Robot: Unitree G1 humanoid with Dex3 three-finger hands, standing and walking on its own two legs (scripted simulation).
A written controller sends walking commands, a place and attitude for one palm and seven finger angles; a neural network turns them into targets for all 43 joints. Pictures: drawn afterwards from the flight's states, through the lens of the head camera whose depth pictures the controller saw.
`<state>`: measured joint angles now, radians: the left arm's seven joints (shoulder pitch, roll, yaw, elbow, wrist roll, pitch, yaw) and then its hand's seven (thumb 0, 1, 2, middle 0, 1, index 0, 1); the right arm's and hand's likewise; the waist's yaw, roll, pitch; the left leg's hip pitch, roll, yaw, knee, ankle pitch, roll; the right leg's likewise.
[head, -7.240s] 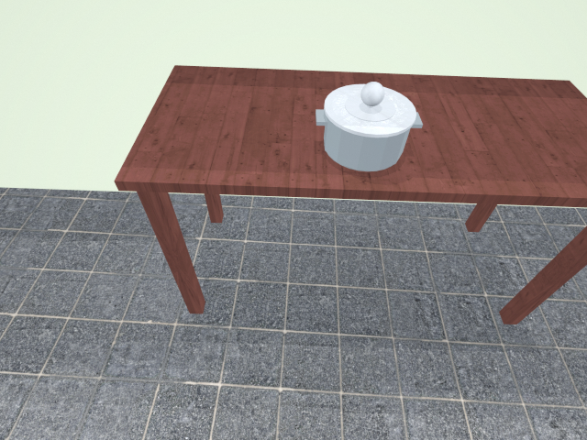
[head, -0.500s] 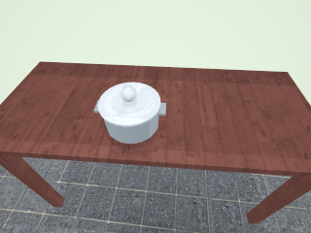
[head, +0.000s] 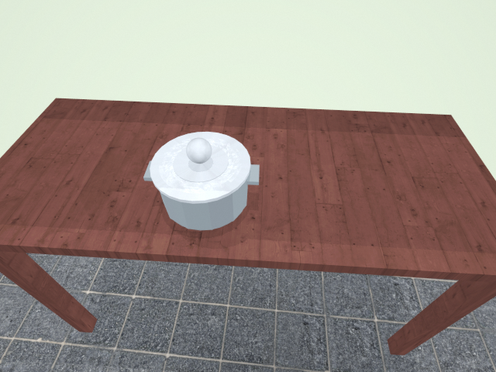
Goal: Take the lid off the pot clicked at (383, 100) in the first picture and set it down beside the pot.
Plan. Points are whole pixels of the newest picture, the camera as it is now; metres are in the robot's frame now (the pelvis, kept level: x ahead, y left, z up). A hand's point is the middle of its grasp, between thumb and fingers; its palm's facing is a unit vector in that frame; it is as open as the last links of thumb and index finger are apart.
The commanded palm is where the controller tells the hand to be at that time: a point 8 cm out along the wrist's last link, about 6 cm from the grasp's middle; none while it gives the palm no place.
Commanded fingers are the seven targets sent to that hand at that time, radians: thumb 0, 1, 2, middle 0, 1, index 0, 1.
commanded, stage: look again from close up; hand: left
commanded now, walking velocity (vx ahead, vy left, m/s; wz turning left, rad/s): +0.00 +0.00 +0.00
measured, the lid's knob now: (199, 150) +0.51 +0.13 +0.07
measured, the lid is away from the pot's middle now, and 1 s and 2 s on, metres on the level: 0.00 0.00 0.00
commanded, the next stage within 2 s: lift the closed hand beside the body in 0.52 s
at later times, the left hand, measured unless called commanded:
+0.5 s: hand out of the picture -0.01 +0.16 -0.17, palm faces +0.01 -0.98 -0.18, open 7.3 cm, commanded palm none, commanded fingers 0.00 0.90 0.90 -0.20 -0.30 -0.20 -0.30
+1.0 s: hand out of the picture +0.13 +0.18 -0.06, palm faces +0.22 -0.95 -0.21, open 4.7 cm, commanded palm +0.09 +0.23 -0.03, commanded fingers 0.00 0.90 0.90 -1.08 -1.26 -1.08 -1.26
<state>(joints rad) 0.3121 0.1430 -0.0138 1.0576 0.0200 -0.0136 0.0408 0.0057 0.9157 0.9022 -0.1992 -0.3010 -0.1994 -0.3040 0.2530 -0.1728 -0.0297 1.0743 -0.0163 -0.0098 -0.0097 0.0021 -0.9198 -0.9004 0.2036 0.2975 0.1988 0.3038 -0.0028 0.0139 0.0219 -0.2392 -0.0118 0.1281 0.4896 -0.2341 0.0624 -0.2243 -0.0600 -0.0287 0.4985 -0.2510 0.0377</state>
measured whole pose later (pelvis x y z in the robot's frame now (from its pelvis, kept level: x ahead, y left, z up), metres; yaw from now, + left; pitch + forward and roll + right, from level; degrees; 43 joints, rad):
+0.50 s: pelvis +0.00 +0.00 +0.00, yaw -1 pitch -1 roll +0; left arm 0.33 0.11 -0.01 1.10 0.02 -0.02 0.04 0.00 0.91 0.90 -0.20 -0.30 -0.20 -0.30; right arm 0.31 -0.12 -0.02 1.13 -0.01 -0.02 -0.02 0.00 -0.91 -0.90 0.20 0.30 0.20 0.30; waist -0.01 0.02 0.03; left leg -0.23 -0.02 0.14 0.47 -0.23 0.07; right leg -0.22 -0.06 -0.02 0.48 -0.24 0.04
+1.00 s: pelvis +0.01 -0.01 +0.00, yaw +2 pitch -3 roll +0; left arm 0.57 0.19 0.04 0.11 -0.02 -0.01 0.08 0.02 0.92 0.90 -0.67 -0.81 -0.67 -0.82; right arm 0.15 -0.23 -0.04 0.58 0.04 -0.19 -0.02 0.01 -0.91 -0.90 0.20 0.30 0.20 0.30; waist 0.02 -0.03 -0.01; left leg -0.22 0.00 0.09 0.52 -0.26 0.04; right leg -0.19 -0.05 -0.06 0.52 -0.29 0.02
